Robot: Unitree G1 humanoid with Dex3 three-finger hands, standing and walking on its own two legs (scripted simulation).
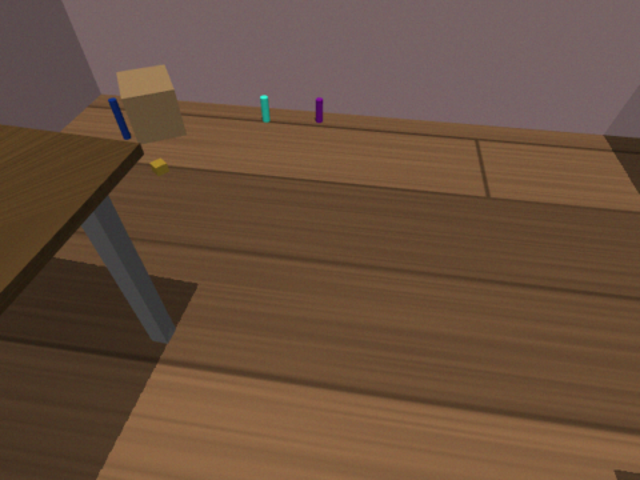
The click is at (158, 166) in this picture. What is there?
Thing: small box
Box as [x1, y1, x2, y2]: [150, 158, 168, 175]
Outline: 160,158 150,162 152,170 157,175 160,175 168,171 166,163
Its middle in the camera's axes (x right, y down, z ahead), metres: -0.83 -0.39 +2.03
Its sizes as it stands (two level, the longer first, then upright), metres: 0.063 0.063 0.051
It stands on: the floor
